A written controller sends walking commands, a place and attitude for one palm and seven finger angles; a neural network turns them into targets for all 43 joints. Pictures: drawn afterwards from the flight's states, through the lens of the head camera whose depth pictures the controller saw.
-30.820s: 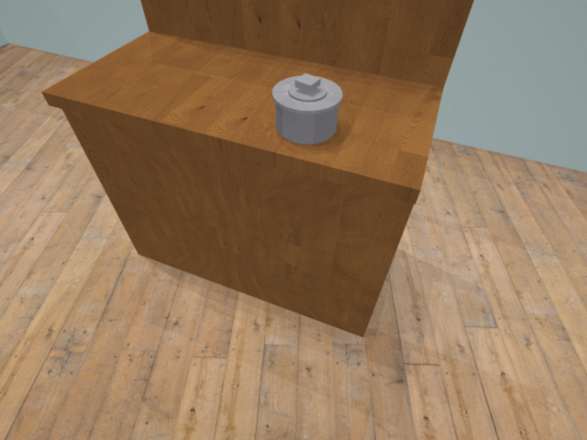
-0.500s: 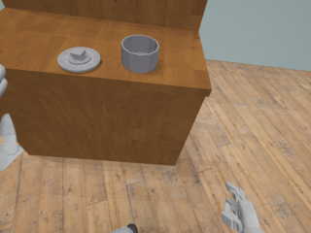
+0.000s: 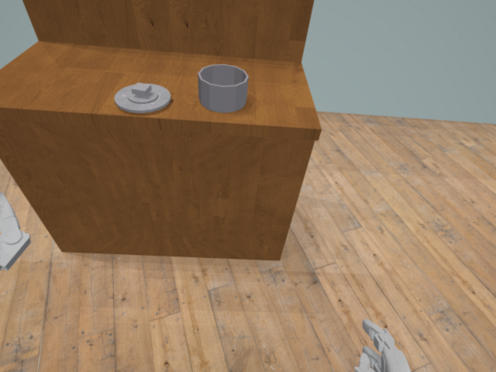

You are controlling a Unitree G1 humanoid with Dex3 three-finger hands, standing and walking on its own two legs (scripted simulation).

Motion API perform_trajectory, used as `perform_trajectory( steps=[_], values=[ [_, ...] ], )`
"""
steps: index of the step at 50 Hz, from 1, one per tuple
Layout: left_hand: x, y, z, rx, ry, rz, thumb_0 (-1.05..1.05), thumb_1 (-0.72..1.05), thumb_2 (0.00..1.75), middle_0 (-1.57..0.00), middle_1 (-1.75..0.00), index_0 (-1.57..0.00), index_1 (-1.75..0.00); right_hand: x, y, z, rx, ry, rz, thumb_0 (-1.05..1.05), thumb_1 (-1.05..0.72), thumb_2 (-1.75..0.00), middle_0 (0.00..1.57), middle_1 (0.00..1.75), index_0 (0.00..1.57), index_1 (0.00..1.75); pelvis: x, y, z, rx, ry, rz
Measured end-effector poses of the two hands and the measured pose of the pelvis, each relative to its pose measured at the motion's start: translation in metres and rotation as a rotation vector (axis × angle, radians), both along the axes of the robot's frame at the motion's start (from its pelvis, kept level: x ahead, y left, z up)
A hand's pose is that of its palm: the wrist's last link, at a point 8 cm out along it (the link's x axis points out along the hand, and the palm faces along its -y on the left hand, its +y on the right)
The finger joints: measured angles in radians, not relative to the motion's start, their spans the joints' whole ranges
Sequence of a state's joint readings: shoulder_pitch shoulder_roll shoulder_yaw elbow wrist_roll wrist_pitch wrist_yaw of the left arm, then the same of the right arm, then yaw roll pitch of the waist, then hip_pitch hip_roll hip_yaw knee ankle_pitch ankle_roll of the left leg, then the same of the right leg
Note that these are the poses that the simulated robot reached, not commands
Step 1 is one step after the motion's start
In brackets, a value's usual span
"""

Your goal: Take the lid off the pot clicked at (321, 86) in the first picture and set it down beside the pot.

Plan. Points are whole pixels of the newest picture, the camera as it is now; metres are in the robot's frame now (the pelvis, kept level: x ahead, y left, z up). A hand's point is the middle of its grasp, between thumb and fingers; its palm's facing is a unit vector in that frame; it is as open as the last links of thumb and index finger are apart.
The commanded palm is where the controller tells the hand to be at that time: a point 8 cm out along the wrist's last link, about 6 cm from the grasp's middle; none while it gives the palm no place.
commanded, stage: stop stepping back and stand still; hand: left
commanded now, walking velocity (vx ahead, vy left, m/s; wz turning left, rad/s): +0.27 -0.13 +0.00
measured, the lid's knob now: (141, 89) +0.84 +0.30 +0.04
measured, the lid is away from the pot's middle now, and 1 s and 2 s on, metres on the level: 0.23 0.23 0.23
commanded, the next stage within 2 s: let the arm hang, fingers relaxed in 1.36 s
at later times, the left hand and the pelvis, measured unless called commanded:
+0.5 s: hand (111, 340) +0.21 +0.23 -0.10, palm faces +0.15 -0.94 -0.29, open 7.4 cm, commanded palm none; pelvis +0.03 +0.01 -0.03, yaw +5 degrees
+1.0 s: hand out of the picture +0.12 +0.22 -0.16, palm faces +0.09 -0.96 -0.27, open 7.3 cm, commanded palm none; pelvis +0.07 +0.01 +0.01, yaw +5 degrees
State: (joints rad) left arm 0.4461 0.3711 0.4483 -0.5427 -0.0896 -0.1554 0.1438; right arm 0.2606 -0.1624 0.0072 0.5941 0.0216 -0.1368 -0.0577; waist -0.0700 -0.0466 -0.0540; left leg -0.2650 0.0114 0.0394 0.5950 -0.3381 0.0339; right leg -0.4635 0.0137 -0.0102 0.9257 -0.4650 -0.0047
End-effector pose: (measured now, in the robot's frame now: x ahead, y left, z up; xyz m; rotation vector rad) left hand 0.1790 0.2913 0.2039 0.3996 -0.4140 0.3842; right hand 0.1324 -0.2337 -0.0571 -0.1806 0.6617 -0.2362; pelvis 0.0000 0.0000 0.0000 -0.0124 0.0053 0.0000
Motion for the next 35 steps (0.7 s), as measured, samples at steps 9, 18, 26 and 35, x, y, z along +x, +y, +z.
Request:
perform_trajectory(
  steps=[9,18,26,35],
  values=[
    [-0.04,-0.039,0.036,0.311,0.006,-0.093,0.02,0.89,0.9,-0.22,-0.3,-0.21,-0.3,-0.002,0.002,-0.025,0.023,0.096,0.086,0.01,-0.9,-0.9,0.2,0.3,0.2,0.3,0.008,-0.011,-0.006,-0.019,0.003,0.007],
    [0.005,0.03,-0.02,0.082,0.121,0.131,0.0,0.89,0.9,-0.21,-0.3,-0.2,-0.3,0.032,-0.01,-0.032,-0.001,0.113,0.108,0.01,-0.9,-0.9,0.2,0.3,0.2,0.3,0.02,0.01,-0.01,-0.011,0.004,0.052],
    [-0.006,-0.034,-0.299,-0.386,1.166,0.039,0.01,0.92,0.9,-0.2,-0.3,-0.18,-0.3,0.008,-0.01,-0.078,0.002,0.333,0.118,0.01,-0.9,-0.9,0.2,0.3,0.2,0.3,0.031,0.004,-0.028,0.057,0.024,0.09],
    [-0.091,-0.044,-0.358,-0.614,1.509,0.154,-0.08,1.01,0.9,-0.22,-0.3,-0.2,-0.3,-0.036,0.01,-0.076,0.001,0.652,0.067,0.01,-0.91,-0.9,0.2,0.3,0.2,0.3,0.052,0.016,-0.013,-0.019,0.039,0.128]
  ],
)
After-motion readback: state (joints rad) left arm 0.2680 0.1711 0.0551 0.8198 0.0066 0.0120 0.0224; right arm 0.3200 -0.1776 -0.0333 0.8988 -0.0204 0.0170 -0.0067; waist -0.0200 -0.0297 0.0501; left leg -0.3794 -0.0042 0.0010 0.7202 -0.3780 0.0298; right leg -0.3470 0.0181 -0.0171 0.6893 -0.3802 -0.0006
